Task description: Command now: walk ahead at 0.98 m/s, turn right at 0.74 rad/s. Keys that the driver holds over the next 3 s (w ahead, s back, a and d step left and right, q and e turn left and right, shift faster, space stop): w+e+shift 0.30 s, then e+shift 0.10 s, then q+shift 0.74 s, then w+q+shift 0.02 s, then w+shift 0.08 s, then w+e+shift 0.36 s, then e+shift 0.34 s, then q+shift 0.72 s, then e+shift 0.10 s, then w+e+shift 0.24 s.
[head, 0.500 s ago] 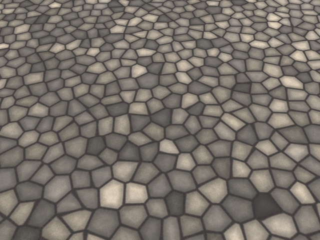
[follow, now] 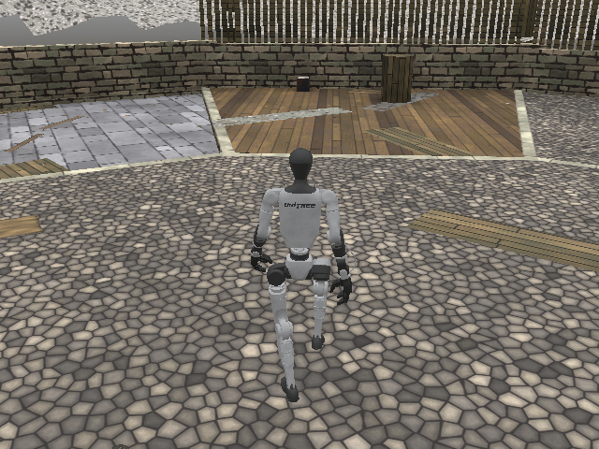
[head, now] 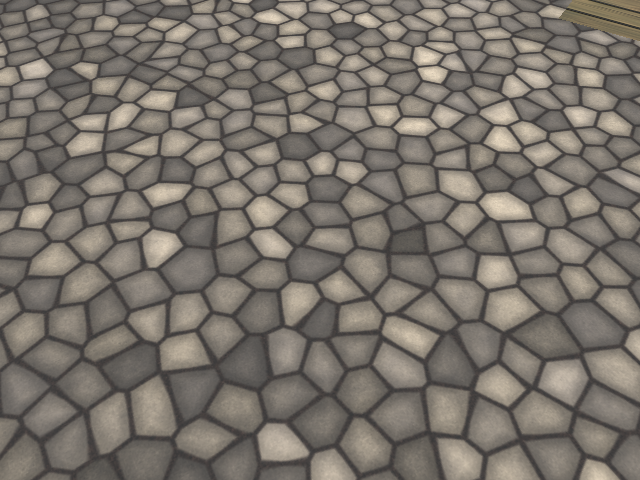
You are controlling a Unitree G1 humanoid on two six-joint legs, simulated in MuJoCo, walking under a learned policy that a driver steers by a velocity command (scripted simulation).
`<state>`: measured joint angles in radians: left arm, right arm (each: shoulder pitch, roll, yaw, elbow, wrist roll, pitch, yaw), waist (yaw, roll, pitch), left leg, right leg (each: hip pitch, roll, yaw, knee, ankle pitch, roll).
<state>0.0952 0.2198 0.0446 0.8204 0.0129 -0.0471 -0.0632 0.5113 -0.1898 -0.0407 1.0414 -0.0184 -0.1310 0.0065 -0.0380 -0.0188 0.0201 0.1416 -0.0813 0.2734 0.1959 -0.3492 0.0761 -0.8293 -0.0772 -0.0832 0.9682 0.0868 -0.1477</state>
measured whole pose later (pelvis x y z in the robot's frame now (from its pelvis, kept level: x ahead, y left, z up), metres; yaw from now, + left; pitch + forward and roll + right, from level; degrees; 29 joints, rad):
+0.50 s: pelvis +0.45 -0.02 +0.00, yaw -26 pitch +2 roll +1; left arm 0.46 0.25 0.06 0.90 -0.03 -0.07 0.02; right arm -0.09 -0.23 0.00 0.60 0.00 -0.13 0.01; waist 0.12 0.02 0.06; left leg -0.64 0.02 -0.07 0.49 0.18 -0.01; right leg 0.01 0.16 0.22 0.44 -0.44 -0.14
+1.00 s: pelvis +0.62 -0.07 +0.00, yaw -7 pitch +2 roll +0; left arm 0.07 0.25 0.03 0.67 -0.01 -0.03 0.03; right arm 0.26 -0.32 -0.10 0.65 0.03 0.05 -0.05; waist -0.06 0.02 0.02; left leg -0.39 -0.21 -0.31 0.48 -0.11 0.03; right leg -0.37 0.08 0.17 0.49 -0.19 0.02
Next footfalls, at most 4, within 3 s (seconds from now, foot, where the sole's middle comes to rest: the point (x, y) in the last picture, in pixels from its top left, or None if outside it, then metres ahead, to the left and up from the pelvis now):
0.14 right None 0.31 -0.02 -0.77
0.54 left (332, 367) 0.75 -0.02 -0.77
1.00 right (411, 380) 0.71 -0.19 -0.77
1.44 left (287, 391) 0.70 0.09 -0.77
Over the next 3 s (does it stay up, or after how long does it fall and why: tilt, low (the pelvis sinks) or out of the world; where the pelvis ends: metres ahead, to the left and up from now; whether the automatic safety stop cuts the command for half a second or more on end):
stays up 1.17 -0.01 0.02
